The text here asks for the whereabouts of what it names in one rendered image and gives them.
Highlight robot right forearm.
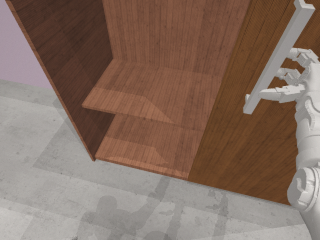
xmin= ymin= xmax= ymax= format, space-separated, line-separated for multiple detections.
xmin=294 ymin=91 xmax=320 ymax=171

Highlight robot right upper arm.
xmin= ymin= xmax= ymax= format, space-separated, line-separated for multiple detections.
xmin=287 ymin=166 xmax=320 ymax=240

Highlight handle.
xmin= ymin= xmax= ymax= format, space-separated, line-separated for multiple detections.
xmin=243 ymin=0 xmax=315 ymax=115

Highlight wardrobe door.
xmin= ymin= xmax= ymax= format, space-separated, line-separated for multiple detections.
xmin=187 ymin=0 xmax=320 ymax=206

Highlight robot right hand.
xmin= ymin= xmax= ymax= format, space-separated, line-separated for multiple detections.
xmin=258 ymin=47 xmax=320 ymax=103

